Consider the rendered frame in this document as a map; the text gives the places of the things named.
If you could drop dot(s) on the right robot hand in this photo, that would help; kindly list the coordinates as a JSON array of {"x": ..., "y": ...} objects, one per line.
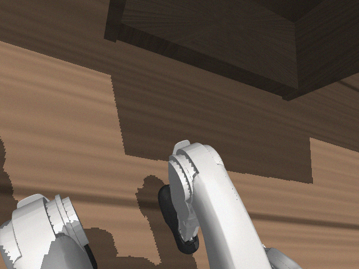
[{"x": 279, "y": 260}]

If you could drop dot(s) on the right robot foot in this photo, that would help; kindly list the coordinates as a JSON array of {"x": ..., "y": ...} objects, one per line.
[{"x": 170, "y": 216}]

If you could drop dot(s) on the left robot foot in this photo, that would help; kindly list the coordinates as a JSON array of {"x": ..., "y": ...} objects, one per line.
[{"x": 91, "y": 256}]

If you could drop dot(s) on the bookshelf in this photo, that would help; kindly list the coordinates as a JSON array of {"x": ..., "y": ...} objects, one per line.
[{"x": 286, "y": 47}]

